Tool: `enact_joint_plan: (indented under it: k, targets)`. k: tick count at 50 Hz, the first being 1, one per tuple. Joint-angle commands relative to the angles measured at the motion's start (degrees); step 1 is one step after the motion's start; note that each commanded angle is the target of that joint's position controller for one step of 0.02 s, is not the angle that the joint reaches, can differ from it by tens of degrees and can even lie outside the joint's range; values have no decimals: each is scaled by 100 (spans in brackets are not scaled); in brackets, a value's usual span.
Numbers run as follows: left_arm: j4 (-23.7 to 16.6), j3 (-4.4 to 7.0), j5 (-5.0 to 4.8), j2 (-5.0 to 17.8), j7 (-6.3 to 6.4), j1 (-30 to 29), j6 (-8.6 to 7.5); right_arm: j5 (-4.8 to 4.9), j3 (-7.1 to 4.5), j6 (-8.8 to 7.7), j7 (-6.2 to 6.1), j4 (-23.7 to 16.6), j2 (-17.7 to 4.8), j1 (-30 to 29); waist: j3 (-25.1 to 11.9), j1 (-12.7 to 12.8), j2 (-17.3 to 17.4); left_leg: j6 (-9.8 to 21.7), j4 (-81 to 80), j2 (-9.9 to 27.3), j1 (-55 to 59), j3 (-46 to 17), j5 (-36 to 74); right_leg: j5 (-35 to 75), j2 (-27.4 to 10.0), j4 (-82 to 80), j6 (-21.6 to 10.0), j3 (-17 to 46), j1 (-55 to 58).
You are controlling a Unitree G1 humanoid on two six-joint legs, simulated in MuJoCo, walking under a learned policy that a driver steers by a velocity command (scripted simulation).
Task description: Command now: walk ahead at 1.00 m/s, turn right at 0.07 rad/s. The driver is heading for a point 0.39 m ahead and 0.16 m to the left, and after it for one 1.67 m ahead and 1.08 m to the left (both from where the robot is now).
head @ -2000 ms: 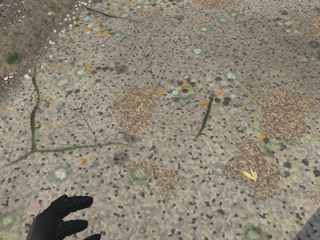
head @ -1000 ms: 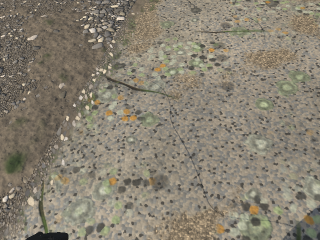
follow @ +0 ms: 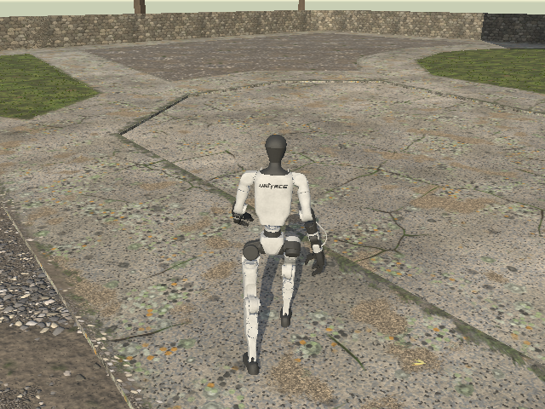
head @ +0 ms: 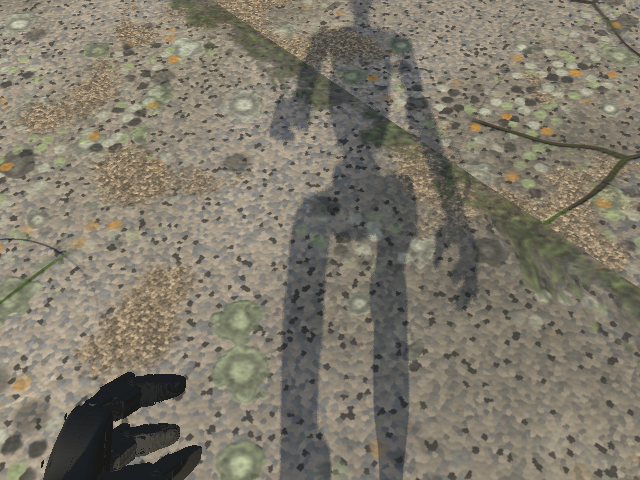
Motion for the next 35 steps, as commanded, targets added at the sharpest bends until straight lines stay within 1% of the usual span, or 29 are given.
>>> enact_joint_plan:
  k: [1,2,3,4,5,6,7,9,10,11,13,14,16,17,18,19,20,21,22,23,24,25,26,27,28,30,31,33,35]
  targets:
    - [315,717,3,1458,231,2945,52,41,-220,12,-104,-371,-1481,-770,-1218,2426,712,922,3805,1180,-2973,-647,7476,-73,-113,-597,-382,586,5085]
    - [412,684,228,1945,260,2785,-81,88,129,-116,45,-568,-138,394,-2283,1179,-1282,725,6330,-39,-5314,-1330,158,-1866,-1906,-832,-1034,3609,7210]
    - [427,595,272,1306,253,3123,-179,353,1,-329,54,-590,-821,-252,-2939,1682,-794,939,6779,-120,-5489,-2400,118,-3057,-2052,-1996,-862,4864,6757]
    - [572,496,322,1065,231,2836,-274,556,-111,-367,22,-900,-954,-1122,-1544,1606,-611,905,6837,0,-6023,-2304,474,-2772,-1920,-2404,-629,4132,5775]
    - [678,473,278,955,210,2437,-344,508,-57,-366,-8,-1020,-729,-1346,-733,1268,-87,872,6463,286,-6099,-2240,927,-2178,-1817,-2610,-523,3427,4788]
    - [729,414,314,683,197,2067,-402,364,-78,-283,-12,-936,-615,-1323,-347,965,30,791,6225,513,-5911,-2181,1291,-1721,-1629,-2703,-380,2730,4045]
    - [764,352,398,394,183,1814,-463,343,-110,-133,14,-793,-538,-922,-238,632,-106,740,6131,720,-5490,-2250,1633,-1323,-1443,-2806,-222,2107,3483]
    - [918,350,290,212,160,1608,-523,347,-135,119,61,-635,-362,-597,-151,392,-263,631,5966,927,-5228,-2189,1779,-616,-1273,-3032,-12,1202,2988]
    - [1004,365,239,247,169,1537,-540,343,-140,205,74,-648,-307,-698,46,342,-250,580,5890,987,-5370,-2166,1824,-301,-1234,-3151,118,818,2788]
    - [1055,380,253,310,199,1493,-555,327,-138,259,77,-686,-281,-881,219,347,-202,522,5831,985,-5580,-2131,2037,18,-1158,-3243,222,443,2669]
    - [1087,380,344,383,286,1370,-575,292,-113,258,96,-871,-250,-1327,592,348,-244,454,5182,831,-5771,-1970,2708,1075,-882,-3384,392,-264,2403]
    - [1064,369,371,402,353,1216,-569,226,-116,219,118,-971,-283,-1543,759,313,-272,407,4679,670,-5666,-1705,3064,1787,-712,-3358,455,-622,2211]
    - [1048,373,346,563,521,1255,-543,59,-85,111,256,-1107,-257,-1961,739,448,58,390,3364,336,-5152,-979,3955,2634,-525,-3113,658,-1108,2172]
    - [1098,402,315,731,617,1522,-529,22,-60,64,356,-1175,-179,-2185,627,590,173,397,2824,133,-4934,-673,4288,3030,-556,-2898,744,-1172,2413]
    - [1131,441,286,954,697,1699,-499,28,-77,34,448,-1216,-198,-2191,418,596,81,421,2499,-107,-4663,-450,4432,3770,-635,-2543,817,-1183,2749]
    - [1127,488,225,1170,751,1757,-437,75,-141,37,511,-1227,-336,-1965,120,469,-165,470,2352,-338,-4354,-316,4338,4628,-732,-2089,893,-1169,3149]
    - [1061,544,141,1366,778,1640,-352,129,-238,88,524,-1190,-556,-1512,-229,205,-465,555,2354,-555,-3918,-235,3987,5480,-846,-1516,951,-1124,3444]
    - [946,594,87,1490,771,1352,-270,160,-395,182,486,-1071,-892,-715,-644,-262,-723,713,2502,-709,-3116,-281,3538,6078,-971,-648,955,-1031,3411]
    - [839,583,62,1410,702,984,-247,138,-623,315,385,-856,-1395,407,-1095,-884,-684,962,2573,-649,-1836,-698,3414,5629,-997,764,947,-852,2910]
    - [844,461,-60,894,516,689,-307,135,-671,412,212,-749,-1497,741,-872,-1096,336,1242,1608,-307,-1284,-1252,4246,1492,-238,3034,1148,-855,2275]
    - [595,216,232,-80,324,1344,-417,-120,-582,344,150,-966,-1617,-50,-623,44,2268,1874,2224,162,-715,-2884,7702,-3525,859,5238,1344,-182,364]
    - [533,142,200,218,283,2527,-492,-437,-542,153,202,-1467,-1802,-620,-2487,524,1692,3042,1251,1491,-14,-5494,6306,-3230,886,5949,1282,1232,-56]
    - [500,255,176,956,306,1983,-484,-251,-604,151,271,-1856,-1638,-1061,-2471,271,447,2968,496,1430,-480,-5863,4078,-2772,659,5414,1066,1453,102]
    - [329,310,180,1015,380,1327,-416,22,-543,143,272,-1900,-1337,-1401,-1428,461,-495,2688,152,1127,-1444,-5586,2469,-2440,473,4721,1008,1339,-216]
    - [329,305,233,980,461,1199,-310,137,-484,124,245,-1945,-1166,-1625,-1079,671,-822,2506,30,1054,-2182,-5486,2063,-2189,265,4271,1048,1362,-97]
    - [305,347,288,1023,531,1070,-106,44,-501,163,161,-2044,-1126,-1854,-712,818,-546,2238,-5,568,-3253,-4688,3037,-2060,105,3384,1190,1376,465]
    - [312,332,325,915,559,1013,-72,42,-501,207,109,-2021,-1082,-1866,-674,819,-480,2135,151,361,-3542,-4252,3801,-2072,73,2896,1278,1310,641]
    - [265,235,378,586,597,771,-72,75,-540,307,-39,-1936,-1137,-1664,-913,706,-363,1986,528,86,-3595,-3762,5147,-1714,210,1959,1452,1156,755]
    - [274,211,307,527,608,627,-29,125,-588,494,-177,-1948,-1239,-1612,-1353,631,-81,1736,737,-47,-3354,-3711,4961,-1031,375,1338,1567,1169,857]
